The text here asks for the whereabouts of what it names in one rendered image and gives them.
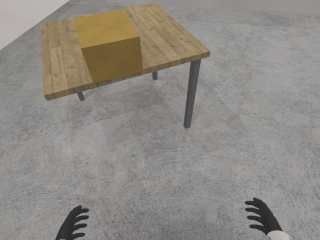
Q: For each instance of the table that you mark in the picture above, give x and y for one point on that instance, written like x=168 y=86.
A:
x=164 y=44

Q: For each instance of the right robot hand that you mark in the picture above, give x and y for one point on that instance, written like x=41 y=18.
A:
x=267 y=218

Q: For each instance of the carton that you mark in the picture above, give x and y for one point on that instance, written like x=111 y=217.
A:
x=110 y=45

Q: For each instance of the left robot hand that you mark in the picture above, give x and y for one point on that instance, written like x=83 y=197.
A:
x=68 y=227

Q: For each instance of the right robot forearm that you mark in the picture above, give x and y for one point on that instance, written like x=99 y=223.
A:
x=278 y=235

